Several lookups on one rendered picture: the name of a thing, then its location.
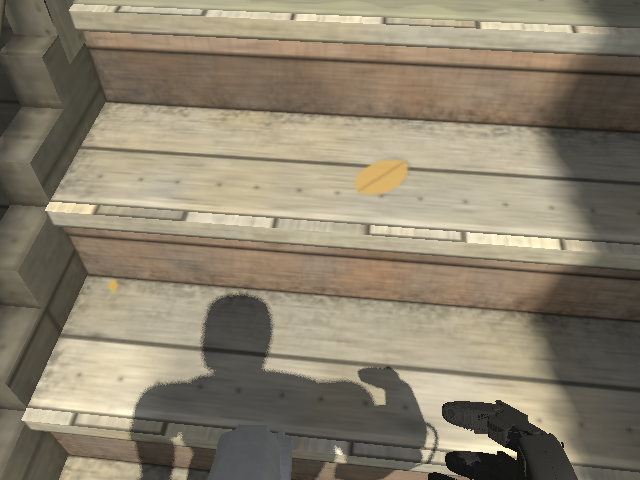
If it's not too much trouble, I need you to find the robot left shin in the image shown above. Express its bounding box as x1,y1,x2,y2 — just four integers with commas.
215,431,230,456

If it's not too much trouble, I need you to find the robot right hand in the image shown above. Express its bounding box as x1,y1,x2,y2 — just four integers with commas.
428,400,578,480

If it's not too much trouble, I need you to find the left robot thigh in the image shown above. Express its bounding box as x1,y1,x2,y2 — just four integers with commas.
207,424,293,480

